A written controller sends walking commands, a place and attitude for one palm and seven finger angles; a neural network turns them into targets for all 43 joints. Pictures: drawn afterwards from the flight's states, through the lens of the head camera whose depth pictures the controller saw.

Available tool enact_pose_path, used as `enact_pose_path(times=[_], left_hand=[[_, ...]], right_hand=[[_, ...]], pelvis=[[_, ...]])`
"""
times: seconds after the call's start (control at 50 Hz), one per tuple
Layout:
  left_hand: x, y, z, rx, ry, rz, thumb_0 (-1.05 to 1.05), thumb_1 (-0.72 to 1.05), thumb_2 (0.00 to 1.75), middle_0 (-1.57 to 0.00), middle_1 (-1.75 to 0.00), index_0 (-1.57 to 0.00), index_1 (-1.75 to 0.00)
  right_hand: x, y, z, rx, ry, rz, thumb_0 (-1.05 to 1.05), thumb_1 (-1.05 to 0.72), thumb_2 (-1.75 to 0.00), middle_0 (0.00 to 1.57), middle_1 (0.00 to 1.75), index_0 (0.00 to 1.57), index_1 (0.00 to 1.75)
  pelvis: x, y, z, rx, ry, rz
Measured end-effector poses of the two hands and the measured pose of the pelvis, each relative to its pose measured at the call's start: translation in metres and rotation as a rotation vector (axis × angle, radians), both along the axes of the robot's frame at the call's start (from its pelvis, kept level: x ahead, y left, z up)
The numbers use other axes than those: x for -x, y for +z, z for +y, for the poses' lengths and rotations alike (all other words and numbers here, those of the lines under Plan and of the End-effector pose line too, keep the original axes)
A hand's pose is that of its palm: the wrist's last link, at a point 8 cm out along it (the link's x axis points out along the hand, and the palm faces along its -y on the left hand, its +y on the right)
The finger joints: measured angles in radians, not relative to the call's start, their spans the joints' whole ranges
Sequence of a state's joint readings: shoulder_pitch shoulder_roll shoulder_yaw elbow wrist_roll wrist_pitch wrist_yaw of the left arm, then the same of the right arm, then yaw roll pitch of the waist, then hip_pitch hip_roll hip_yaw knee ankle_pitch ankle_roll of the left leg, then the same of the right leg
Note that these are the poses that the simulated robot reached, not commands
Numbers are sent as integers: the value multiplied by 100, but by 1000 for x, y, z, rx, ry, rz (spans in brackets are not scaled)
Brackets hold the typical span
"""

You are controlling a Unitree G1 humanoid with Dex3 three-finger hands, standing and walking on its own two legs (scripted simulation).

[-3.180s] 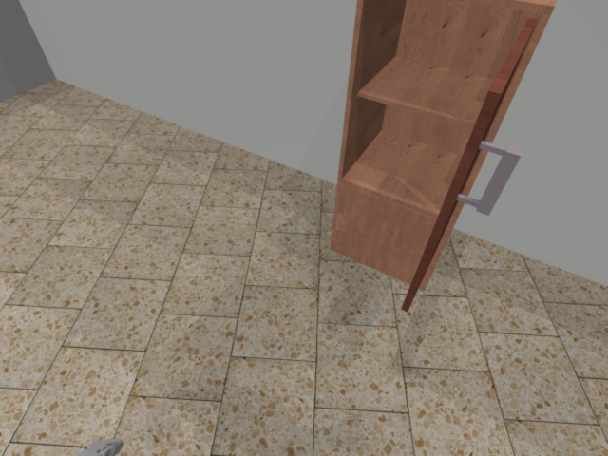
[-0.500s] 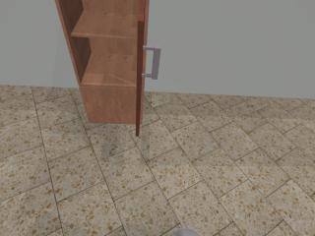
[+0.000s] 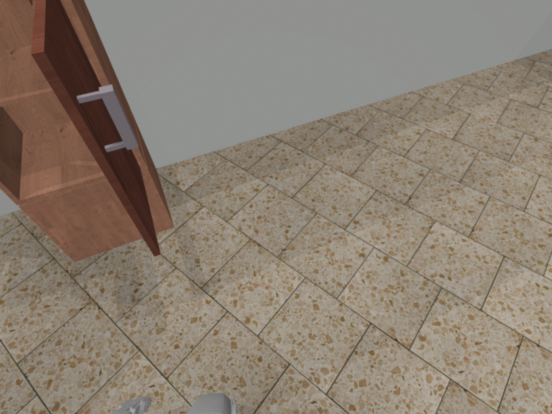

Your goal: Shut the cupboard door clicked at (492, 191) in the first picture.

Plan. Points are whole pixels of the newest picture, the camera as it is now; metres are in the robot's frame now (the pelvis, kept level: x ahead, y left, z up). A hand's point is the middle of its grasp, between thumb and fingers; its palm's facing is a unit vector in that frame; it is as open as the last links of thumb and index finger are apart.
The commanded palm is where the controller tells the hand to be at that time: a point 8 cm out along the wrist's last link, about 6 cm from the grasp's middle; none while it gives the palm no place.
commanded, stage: walk around to get in front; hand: left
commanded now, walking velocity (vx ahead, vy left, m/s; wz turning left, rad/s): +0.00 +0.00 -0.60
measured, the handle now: (109, 122) +0.61 +0.36 +0.07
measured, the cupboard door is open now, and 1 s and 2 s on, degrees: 89 89 89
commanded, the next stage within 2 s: none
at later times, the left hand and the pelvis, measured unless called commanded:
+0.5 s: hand out of the picture +0.11 +0.24 -0.17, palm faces -0.24 -0.95 -0.21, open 7.4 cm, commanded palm none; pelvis +0.00 +0.05 +0.00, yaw -19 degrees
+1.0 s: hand (205, 413) +0.15 +0.13 -0.16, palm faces -0.50 -0.84 -0.21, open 7.4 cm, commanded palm none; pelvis +0.04 -0.02 +0.00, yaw -35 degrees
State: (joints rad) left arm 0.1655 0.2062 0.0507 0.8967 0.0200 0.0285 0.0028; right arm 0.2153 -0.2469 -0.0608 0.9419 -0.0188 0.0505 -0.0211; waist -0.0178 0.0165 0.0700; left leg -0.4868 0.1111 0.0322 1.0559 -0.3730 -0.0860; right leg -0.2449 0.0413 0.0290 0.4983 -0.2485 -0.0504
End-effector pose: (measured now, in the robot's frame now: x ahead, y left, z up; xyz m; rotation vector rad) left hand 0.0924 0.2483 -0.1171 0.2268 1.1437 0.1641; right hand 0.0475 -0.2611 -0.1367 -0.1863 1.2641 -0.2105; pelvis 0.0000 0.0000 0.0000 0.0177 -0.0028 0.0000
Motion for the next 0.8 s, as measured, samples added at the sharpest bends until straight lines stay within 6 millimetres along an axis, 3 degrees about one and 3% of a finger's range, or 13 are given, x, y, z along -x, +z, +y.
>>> enact_pose_path(times=[0.1, 0.22, 0.28, 0.44, 0.56, 0.7, 0.74, 0.8], left_hand=[[3, -8, 3, 23, -36, 38, 1, 91, 90, -21, -30, -20, -30], [4, -29, 27, 49, -61, 80, 1, 91, 90, -21, -30, -20, -30], [-1, -37, 39, 55, -83, 99, 1, 91, 90, -20, -30, -20, -30], [-17, -26, 49, 47, -181, 140, 1, 91, 90, -20, -30, -20, -30], [-41, -20, 23, 27, -292, 149, 1, 91, 90, -20, -30, -20, -30], [-83, -15, -40, -9, -452, 32, 1, 91, 90, -20, -30, -20, -30], [-87, -9, -53, -7, -459, -2, 1, 91, 90, -20, -30, -20, -30], [-85, -1, -64, -5, -464, -10, 0, 91, 90, -20, -30, -20, -30]], right_hand=[[-19, 10, 9, 13, -24, -83, 1, -90, -90, 20, 30, 20, 30], [-27, 19, 31, 54, -54, -159, 1, -90, -90, 20, 30, 20, 30], [-16, 24, 44, 68, -73, -163, 1, -90, -90, 20, 30, 20, 30], [35, 30, 62, 56, -192, -102, 1, -90, -90, 20, 30, 21, 30], [84, 15, 61, 16, -322, -51, 1, -90, -90, 20, 30, 21, 30], [155, -23, 41, -44, -468, 35, 1, -90, -90, 20, 30, 21, 30], [165, -25, 35, -55, -481, 74, 1, -90, -90, 20, 30, 20, 30], [162, -14, 24, -58, -496, 66, 1, -90, -90, 20, 30, 20, 30]], pelvis=[[0, 0, 9, 8, -59, 3], [-1, -8, 33, 30, -129, 15], [0, -9, 42, 27, -175, 8], [1, 3, 51, 47, -285, 7], [6, 1, 44, 41, -370, 5], [14, -18, 16, 25, -463, 9], [13, -16, 10, 29, -468, 3], [6, -6, -1, 14, -502, -4]])
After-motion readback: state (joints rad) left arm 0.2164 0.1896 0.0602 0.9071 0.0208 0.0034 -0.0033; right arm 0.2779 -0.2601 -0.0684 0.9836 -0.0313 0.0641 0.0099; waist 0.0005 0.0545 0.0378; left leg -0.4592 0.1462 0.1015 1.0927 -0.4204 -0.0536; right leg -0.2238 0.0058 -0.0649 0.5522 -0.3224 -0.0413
